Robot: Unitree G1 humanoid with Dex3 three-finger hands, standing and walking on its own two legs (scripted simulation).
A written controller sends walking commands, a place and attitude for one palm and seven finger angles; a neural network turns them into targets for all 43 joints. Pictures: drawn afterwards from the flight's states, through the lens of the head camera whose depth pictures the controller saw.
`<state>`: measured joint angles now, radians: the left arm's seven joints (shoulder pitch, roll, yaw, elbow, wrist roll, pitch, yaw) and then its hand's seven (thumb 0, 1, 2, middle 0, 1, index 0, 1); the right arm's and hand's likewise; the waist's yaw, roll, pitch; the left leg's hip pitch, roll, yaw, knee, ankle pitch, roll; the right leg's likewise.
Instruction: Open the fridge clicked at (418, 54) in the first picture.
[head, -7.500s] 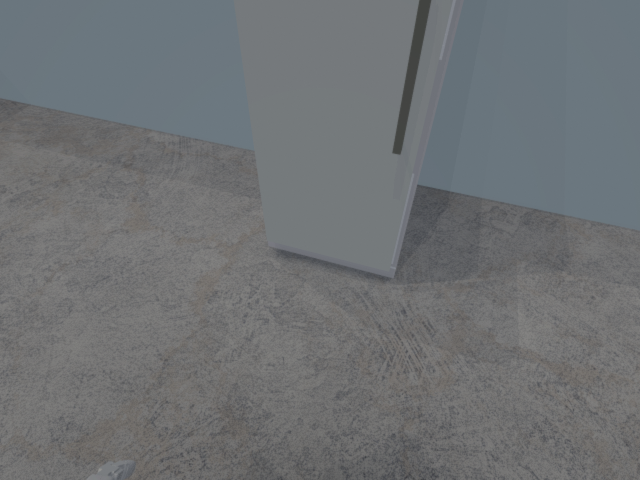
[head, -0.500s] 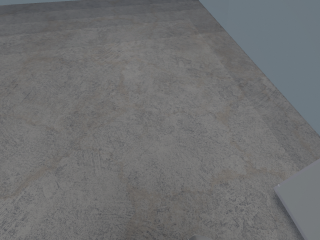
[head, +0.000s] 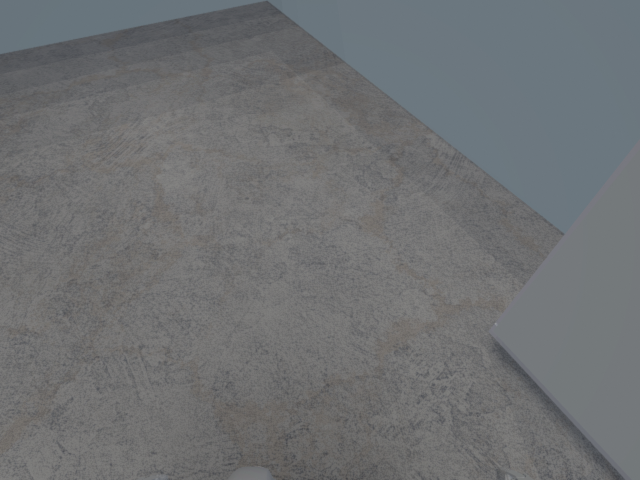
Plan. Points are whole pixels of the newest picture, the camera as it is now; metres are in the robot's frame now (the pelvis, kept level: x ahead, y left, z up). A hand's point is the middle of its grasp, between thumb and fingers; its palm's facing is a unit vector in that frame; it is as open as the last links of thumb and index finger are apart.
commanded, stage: turn to face it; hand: right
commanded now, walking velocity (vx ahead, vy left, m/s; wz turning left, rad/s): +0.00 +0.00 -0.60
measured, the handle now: out of the picture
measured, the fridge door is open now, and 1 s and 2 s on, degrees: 0 0 0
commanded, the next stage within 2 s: take the last steps up to it in 1.42 s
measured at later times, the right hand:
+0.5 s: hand out of the picture -0.05 -0.21 -0.18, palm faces +0.37 +0.90 -0.25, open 7.4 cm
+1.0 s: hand out of the picture -0.04 -0.19 -0.14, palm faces +0.57 +0.76 -0.30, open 7.4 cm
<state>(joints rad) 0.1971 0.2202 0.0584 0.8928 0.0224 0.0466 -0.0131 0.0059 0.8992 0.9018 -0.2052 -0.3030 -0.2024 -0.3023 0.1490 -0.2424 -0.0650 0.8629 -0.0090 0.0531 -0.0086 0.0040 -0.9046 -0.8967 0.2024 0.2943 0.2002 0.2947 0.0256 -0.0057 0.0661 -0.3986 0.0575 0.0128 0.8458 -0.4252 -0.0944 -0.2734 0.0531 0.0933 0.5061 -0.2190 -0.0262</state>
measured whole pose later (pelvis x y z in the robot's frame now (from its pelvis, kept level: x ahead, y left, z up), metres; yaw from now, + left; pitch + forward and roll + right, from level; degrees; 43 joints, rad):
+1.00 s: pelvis -0.02 +0.05 -0.01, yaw -37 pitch -2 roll -1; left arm 0.22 0.25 0.09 0.92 0.02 0.08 -0.01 0.01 0.90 0.90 -0.20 -0.30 -0.20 -0.30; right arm 0.16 -0.20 -0.04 0.84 -0.01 0.01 -0.01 0.00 -0.90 -0.90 0.20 0.29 0.20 0.30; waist 0.03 -0.06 0.07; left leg -0.28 0.04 0.07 0.60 -0.29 0.01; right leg -0.42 0.08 0.12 0.85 -0.43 0.02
